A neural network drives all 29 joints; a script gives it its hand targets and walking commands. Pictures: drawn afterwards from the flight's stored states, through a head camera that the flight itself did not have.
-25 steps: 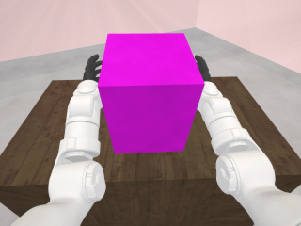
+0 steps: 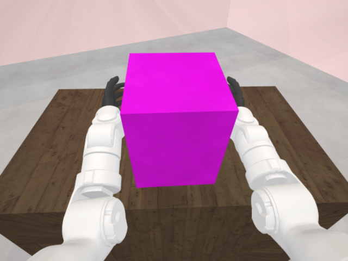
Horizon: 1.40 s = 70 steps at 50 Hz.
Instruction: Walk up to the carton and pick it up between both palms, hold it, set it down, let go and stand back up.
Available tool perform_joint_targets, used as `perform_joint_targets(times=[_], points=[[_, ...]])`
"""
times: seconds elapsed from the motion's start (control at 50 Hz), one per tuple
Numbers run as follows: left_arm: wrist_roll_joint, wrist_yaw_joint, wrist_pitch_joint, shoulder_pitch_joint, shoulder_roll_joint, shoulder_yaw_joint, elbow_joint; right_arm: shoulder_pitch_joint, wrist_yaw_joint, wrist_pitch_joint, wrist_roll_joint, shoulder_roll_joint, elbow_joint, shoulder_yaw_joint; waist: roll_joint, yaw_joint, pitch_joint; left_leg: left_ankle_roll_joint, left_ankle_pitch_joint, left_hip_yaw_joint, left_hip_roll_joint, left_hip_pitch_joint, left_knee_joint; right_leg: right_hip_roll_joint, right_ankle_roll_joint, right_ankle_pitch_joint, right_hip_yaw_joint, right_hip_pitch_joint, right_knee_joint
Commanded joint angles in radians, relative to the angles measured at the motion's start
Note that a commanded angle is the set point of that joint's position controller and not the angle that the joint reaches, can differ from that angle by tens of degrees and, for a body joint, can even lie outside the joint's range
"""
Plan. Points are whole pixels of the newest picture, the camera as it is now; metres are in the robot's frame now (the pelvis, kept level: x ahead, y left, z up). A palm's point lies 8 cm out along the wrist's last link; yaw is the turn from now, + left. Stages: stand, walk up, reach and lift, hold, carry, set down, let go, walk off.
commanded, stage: set down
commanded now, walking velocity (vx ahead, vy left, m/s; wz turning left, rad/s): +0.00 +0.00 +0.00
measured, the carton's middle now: (174, 122) +0.39 +0.01 +0.15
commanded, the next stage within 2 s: none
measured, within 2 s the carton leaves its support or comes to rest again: rests again in 1.96 s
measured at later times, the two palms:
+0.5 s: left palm (115, 119) +0.40 +0.15 +0.16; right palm (233, 117) +0.41 -0.14 +0.15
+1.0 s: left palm (122, 126) +0.41 +0.14 +0.12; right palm (232, 122) +0.42 -0.15 +0.12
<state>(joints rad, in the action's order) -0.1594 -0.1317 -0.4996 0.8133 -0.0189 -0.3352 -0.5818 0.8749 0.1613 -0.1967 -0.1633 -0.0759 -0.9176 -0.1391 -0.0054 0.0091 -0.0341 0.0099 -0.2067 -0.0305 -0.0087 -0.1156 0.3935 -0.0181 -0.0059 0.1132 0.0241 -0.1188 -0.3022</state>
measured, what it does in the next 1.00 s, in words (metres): stands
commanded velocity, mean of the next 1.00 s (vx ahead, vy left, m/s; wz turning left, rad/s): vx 0.00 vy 0.00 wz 0.00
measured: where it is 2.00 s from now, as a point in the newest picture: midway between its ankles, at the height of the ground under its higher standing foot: outside the picture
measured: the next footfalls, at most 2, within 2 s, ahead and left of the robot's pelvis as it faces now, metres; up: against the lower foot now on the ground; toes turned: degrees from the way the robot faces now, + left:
none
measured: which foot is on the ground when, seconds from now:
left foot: down 0.00-1.00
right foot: down 0.00-1.00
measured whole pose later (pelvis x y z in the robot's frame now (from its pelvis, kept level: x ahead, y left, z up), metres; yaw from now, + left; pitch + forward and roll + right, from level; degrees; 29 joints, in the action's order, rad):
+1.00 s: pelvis +0.03 +0.00 +0.00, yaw +0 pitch -2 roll -1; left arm -0.16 -0.16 -0.34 0.70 -0.07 -0.34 -0.65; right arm 0.79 0.12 -0.07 -0.11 -0.08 -0.99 -0.14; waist -0.01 0.01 -0.01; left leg 0.01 -0.24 -0.03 -0.02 -0.12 0.39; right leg -0.03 -0.01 0.15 0.02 -0.12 -0.30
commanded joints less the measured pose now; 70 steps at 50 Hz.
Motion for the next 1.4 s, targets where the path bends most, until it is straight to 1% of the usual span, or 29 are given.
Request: perform_joint_targets(times=[0.0, 0.02, 0.04, 0.08, 0.2, 0.24, 0.3, 0.32, 0.36, 0.4, 0.46, 0.5, 0.52, 0.58, 0.72, 0.74, 0.78, 0.86, 0.96, 0.98, 1.0, 1.06, 1.08, 1.12, 1.2, 1.22, 1.26, 1.28, 1.38], points=[[0.036, 0.132, 0.085, 0.745, -0.649, 0.433, 0.142, 0.906, -0.163, 0.103, 0.02, 0.552, 0.315, 0.226, -0.035, 0.008, -0.506, 0.076, 0.308, 0.005, 0.018, 0.22, -0.028, -0.056, 0.008, -0.112, 0.057, 0.132, 0.049], [0.032, 0.132, 0.083, 0.71, -0.64, 0.407, 0.111, 0.93, -0.17, 0.1, 0.023, 0.56, 0.319, 0.239, -0.009, -0.019, -0.475, 0.057, 0.258, 0.009, 0.023, 0.179, -0.046, -0.05, 0.009, -0.094, 0.048, 0.141, 0.049], [0.03, 0.134, 0.087, 0.71, -0.624, 0.392, 0.087, 0.897, -0.171, 0.1, 0.045, 0.561, 0.293, 0.224, 0.026, -0.01, -0.444, 0.044, 0.227, 0.014, 0.02, 0.159, -0.061, -0.05, 0.014, -0.08, 0.05, 0.13, 0.054], [0.029, 0.132, 0.091, 0.718, -0.655, 0.402, 0.13, 0.847, -0.176, 0.099, 0.046, 0.552, 0.249, 0.199, 0.005, 0.013, -0.47, 0.064, 0.275, 0.009, 0.012, 0.193, -0.052, -0.056, 0.009, -0.094, 0.062, 0.121, 0.045], [0.007, 0.127, 0.111, 0.685, -0.634, 0.383, 0.083, 0.817, -0.196, 0.105, 0.069, 0.519, 0.213, 0.168, -0.013, -0.003, -0.41, 0.066, 0.226, 0.013, 0.012, 0.157, -0.065, -0.052, 0.006, -0.055, 0.053, 0.09, 0.051], [-0.019, 0.128, 0.111, 0.664, -0.613, 0.332, 0.071, 0.812, -0.205, 0.113, 0.083, 0.532, 0.209, 0.18, 0.01, -0.042, -0.413, 0.054, 0.196, 0.028, 0.009, 0.153, -0.079, -0.048, 0.01, -0.04, 0.056, 0.113, 0.054], [0.005, 0.118, 0.137, 0.686, -0.629, 0.366, 0.094, 0.845, -0.208, 0.124, 0.083, 0.569, 0.256, 0.223, 0.024, -0.044, -0.485, 0.048, 0.241, 0.032, 0.015, 0.155, -0.061, -0.049, 0.016, -0.096, 0.053, 0.103, 0.042], [0.034, 0.11, 0.154, 0.746, -0.671, 0.418, 0.136, 0.849, -0.206, 0.14, 0.092, 0.557, 0.255, 0.195, 0.0, -0.009, -0.539, 0.067, 0.259, 0.018, 0.003, 0.172, -0.057, -0.056, 0.007, -0.106, 0.065, 0.095, 0.032], [0.032, 0.106, 0.164, 0.73, -0.677, 0.431, 0.103, 0.868, -0.206, 0.146, 0.087, 0.562, 0.257, 0.208, -0.037, -0.033, -0.538, 0.074, 0.279, 0.023, 0.006, 0.172, -0.041, -0.051, 0.005, -0.11, 0.055, 0.065, 0.032], [-0.006, 0.107, 0.156, 0.69, -0.625, 0.345, 0.061, 0.844, -0.216, 0.142, 0.1, 0.551, 0.236, 0.198, 0.005, -0.069, -0.477, 0.06, 0.259, 0.036, 0.004, 0.145, -0.054, -0.051, 0.008, -0.1, 0.047, 0.091, 0.04], [0.012, 0.092, 0.176, 0.737, -0.685, 0.414, 0.122, 0.788, -0.224, 0.155, 0.108, 0.532, 0.183, 0.167, -0.047, -0.023, -0.534, 0.091, 0.309, 0.012, -0.009, 0.211, -0.05, -0.062, -0.01, -0.083, 0.066, 0.04, 0.036], [-0.008, 0.088, 0.178, 0.71, -0.677, 0.396, 0.096, 0.772, -0.23, 0.158, 0.131, 0.53, 0.166, 0.15, -0.025, -0.034, -0.511, 0.088, 0.318, 0.022, -0.015, 0.204, -0.045, -0.061, -0.008, -0.069, 0.07, 0.018, 0.045], [-0.008, 0.087, 0.184, 0.698, -0.685, 0.401, 0.095, 0.747, -0.229, 0.162, 0.135, 0.517, 0.143, 0.142, -0.046, -0.015, -0.492, 0.102, 0.354, 0.016, -0.014, 0.231, -0.033, -0.064, -0.013, -0.072, 0.07, 0.006, 0.051], [-0.038, 0.096, 0.175, 0.646, -0.656, 0.345, 0.042, 0.792, -0.223, 0.173, 0.135, 0.524, 0.205, 0.145, -0.008, -0.053, -0.453, 0.083, 0.317, 0.029, -0.007, 0.181, -0.044, -0.057, -0.009, -0.081, 0.065, 0.049, 0.051], [-0.017, 0.071, 0.218, 0.653, -0.715, 0.408, 0.071, 0.768, -0.236, 0.202, 0.131, 0.514, 0.202, 0.154, -0.057, -0.033, -0.563, 0.108, 0.49, 0.003, -0.026, 0.265, -0.004, -0.069, -0.02, -0.133, 0.07, -0.037, 0.052], [-0.019, 0.074, 0.218, 0.599, -0.714, 0.4, 0.082, 0.768, -0.234, 0.203, 0.118, 0.547, 0.231, 0.212, -0.023, -0.078, -0.552, 0.097, 0.537, 0.016, -0.019, 0.252, 0.004, -0.067, -0.01, -0.188, 0.058, -0.001, 0.045], [-0.018, 0.072, 0.226, 0.658, -0.711, 0.412, 0.094, 0.753, -0.23, 0.208, 0.129, 0.534, 0.223, 0.173, -0.027, -0.04, -0.555, 0.103, 0.506, 0.014, -0.019, 0.25, 0.008, -0.068, -0.015, -0.164, 0.065, -0.017, 0.046], [-0.027, 0.078, 0.237, 0.583, -0.693, 0.4, 0.093, 0.726, -0.219, 0.2, 0.109, 0.561, 0.244, 0.217, -0.036, -0.066, -0.539, 0.096, 0.572, 0.015, -0.014, 0.228, 0.024, -0.066, -0.001, -0.248, 0.047, 0.034, 0.029], [-0.02, 0.07, 0.245, 0.581, -0.726, 0.431, 0.113, 0.693, -0.222, 0.208, 0.123, 0.561, 0.244, 0.212, -0.049, -0.045, -0.567, 0.099, 0.588, 0.017, -0.018, 0.224, 0.021, -0.068, -0.007, -0.266, 0.052, 0.01, 0.023], [-0.036, 0.077, 0.245, 0.553, -0.697, 0.406, 0.1, 0.667, -0.219, 0.202, 0.127, 0.574, 0.225, 0.217, -0.032, -0.062, -0.53, 0.095, 0.593, 0.026, -0.02, 0.212, 0.024, -0.065, -0.002, -0.29, 0.045, 0.035, 0.021], [-0.033, 0.073, 0.253, 0.567, -0.722, 0.43, 0.112, 0.66, -0.221, 0.21, 0.14, 0.551, 0.21, 0.185, -0.051, -0.024, -0.576, 0.109, 0.609, 0.012, -0.021, 0.254, 0.02, -0.065, -0.004, -0.273, 0.056, 0.004, 0.029], [-0.024, 0.069, 0.27, 0.563, -0.72, 0.425, 0.137, 0.667, -0.22, 0.223, 0.114, 0.602, 0.271, 0.248, -0.05, -0.064, -0.624, 0.099, 0.636, 0.019, -0.014, 0.217, 0.033, -0.063, -0.002, -0.344, 0.04, 0.045, 0.012], [-0.013, 0.066, 0.273, 0.551, -0.729, 0.449, 0.147, 0.665, -0.221, 0.225, 0.121, 0.601, 0.271, 0.263, -0.051, -0.055, -0.647, 0.1, 0.669, 0.022, -0.012, 0.217, 0.039, -0.064, 0.001, -0.392, 0.04, 0.046, 0.002], [-0.026, 0.083, 0.282, 0.54, -0.685, 0.401, 0.094, 0.651, -0.215, 0.216, 0.14, 0.588, 0.256, 0.238, -0.019, -0.048, -0.54, 0.082, 0.559, 0.021, -0.009, 0.168, 0.012, -0.055, 0.003, -0.338, 0.028, 0.066, 0.011], [-0.046, 0.075, 0.283, 0.533, -0.701, 0.411, 0.095, 0.608, -0.227, 0.224, 0.158, 0.562, 0.202, 0.182, -0.042, -0.017, -0.549, 0.098, 0.578, 0.019, -0.015, 0.207, 0.014, -0.062, 0.002, -0.293, 0.051, 0.028, 0.018], [-0.081, 0.084, 0.275, 0.509, -0.663, 0.368, 0.07, 0.6, -0.227, 0.222, 0.158, 0.545, 0.186, 0.171, -0.045, -0.048, -0.481, 0.099, 0.583, 0.025, -0.018, 0.195, 0.012, -0.061, 0.0, -0.274, 0.048, 0.024, 0.021], [-0.068, 0.083, 0.288, 0.55, -0.682, 0.368, 0.079, 0.646, -0.229, 0.233, 0.163, 0.571, 0.216, 0.171, -0.044, -0.06, -0.513, 0.087, 0.522, 0.028, -0.015, 0.169, 0.0, -0.052, 0.005, -0.266, 0.041, 0.02, 0.021], [-0.073, 0.09, 0.287, 0.537, -0.666, 0.36, 0.054, 0.615, -0.229, 0.231, 0.192, 0.548, 0.182, 0.134, -0.031, -0.039, -0.471, 0.086, 0.488, 0.03, -0.015, 0.159, -0.012, -0.05, 0.004, -0.256, 0.046, 0.03, 0.024], [-0.078, 0.101, 0.299, 0.52, -0.662, 0.321, -0.003, 0.649, -0.247, 0.255, 0.215, 0.538, 0.197, 0.093, -0.011, -0.052, -0.462, 0.081, 0.432, 0.039, -0.018, 0.133, -0.027, -0.048, 0.0, -0.196, 0.047, 0.002, 0.032]])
